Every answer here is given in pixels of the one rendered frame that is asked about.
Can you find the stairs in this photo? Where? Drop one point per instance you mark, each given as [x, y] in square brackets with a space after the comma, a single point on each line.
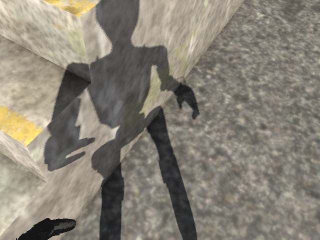
[80, 82]

